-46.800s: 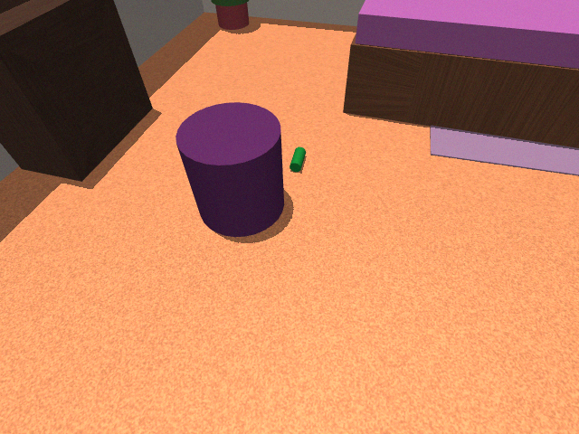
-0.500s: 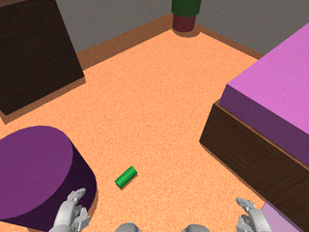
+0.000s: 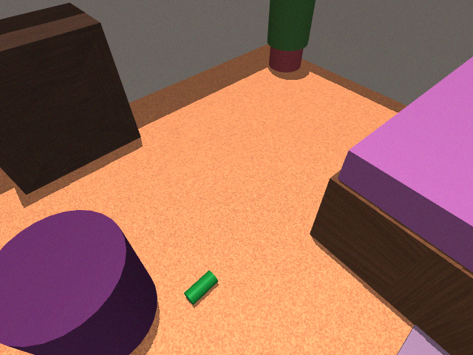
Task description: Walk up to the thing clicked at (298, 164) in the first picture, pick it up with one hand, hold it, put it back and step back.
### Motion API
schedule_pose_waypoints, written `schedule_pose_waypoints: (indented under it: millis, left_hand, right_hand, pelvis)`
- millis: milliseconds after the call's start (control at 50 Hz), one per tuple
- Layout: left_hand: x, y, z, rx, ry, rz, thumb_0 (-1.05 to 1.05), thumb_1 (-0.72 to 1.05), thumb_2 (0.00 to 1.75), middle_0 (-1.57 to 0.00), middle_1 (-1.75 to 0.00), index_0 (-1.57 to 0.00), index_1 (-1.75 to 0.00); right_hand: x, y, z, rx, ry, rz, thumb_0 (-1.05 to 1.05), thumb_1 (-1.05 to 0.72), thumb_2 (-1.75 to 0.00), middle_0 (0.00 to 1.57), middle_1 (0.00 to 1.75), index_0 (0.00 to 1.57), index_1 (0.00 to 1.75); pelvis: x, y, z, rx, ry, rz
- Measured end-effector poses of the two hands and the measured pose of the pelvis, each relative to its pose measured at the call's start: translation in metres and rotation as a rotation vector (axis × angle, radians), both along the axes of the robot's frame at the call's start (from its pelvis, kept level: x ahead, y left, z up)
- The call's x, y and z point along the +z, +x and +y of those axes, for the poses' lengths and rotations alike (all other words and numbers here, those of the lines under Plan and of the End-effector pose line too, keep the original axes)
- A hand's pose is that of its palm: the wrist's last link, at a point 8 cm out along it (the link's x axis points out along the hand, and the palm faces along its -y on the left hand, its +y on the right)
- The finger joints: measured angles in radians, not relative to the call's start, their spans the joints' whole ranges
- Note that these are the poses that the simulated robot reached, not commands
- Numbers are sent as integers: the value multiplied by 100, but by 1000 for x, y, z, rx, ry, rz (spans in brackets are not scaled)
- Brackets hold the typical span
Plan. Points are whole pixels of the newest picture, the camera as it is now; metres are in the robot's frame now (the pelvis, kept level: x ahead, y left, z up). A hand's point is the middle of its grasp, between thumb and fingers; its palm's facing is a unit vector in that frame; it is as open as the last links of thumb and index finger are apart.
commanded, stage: stand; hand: left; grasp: from above
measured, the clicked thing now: (201, 287) +0.49 +0.18 -0.74
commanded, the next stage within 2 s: step back in 1.88 s
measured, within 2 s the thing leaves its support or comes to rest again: neither
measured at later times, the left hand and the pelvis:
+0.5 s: hand out of the picture +0.03 +0.23 -0.16, palm faces +0.03 -0.94 -0.34, open 7.3 cm; pelvis -0.02 -0.02 +0.01, yaw +0 degrees
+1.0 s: hand out of the picture +0.07 +0.22 -0.15, palm faces +0.03 -0.94 -0.34, open 7.3 cm; pelvis +0.00 -0.02 +0.01, yaw +0 degrees
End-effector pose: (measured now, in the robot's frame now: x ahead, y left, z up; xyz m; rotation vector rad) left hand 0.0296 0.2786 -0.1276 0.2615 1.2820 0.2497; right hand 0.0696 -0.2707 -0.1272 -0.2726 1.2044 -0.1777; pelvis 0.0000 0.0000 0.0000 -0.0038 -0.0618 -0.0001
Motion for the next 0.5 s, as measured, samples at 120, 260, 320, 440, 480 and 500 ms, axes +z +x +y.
schedule_pose_waypoints:
  millis: [120, 260, 320, 440, 480, 500]
  left_hand:
    - [5, -2, 0, 2, 8, -14, 0, 91, 90, -21, -30, -21, -30]
    - [9, -3, -1, -5, 12, -21, 0, 91, 90, -21, -30, -21, -30]
    - [10, -5, -2, -6, 14, -19, 0, 91, 90, -21, -30, -21, -30]
    - [10, -9, -4, -9, 14, -3, 0, 91, 90, -21, -30, -21, -30]
    - [10, -9, -5, -9, 13, 4, 0, 90, 90, -21, -30, -21, -30]
    - [9, -9, -5, -9, 13, 7, 0, 90, 90, -21, -30, -21, -30]
  right_hand:
    - [3, -3, -4, -3, 3, -4, 1, -91, -90, 20, 30, 21, 30]
    - [6, -13, -15, -10, -3, 3, 1, -91, -90, 20, 30, 21, 30]
    - [6, -19, -21, -12, -8, 17, 1, -91, -90, 20, 30, 20, 30]
    - [5, -31, -29, -18, -15, 53, 1, -91, -90, 20, 30, 20, 30]
    - [5, -34, -31, -19, -17, 63, 1, -91, -90, 20, 30, 20, 30]
    - [5, -35, -32, -19, -18, 68, 1, -91, -90, 20, 30, 20, 30]
  pelvis:
    - [3, -6, -3, 3, 2, -16]
    - [6, -12, -8, 5, 1, -20]
    - [6, -14, -10, 6, 0, -19]
    - [6, -16, -14, 8, -2, -13]
    - [6, -16, -16, 8, -3, -9]
    - [6, -15, -16, 7, -3, -8]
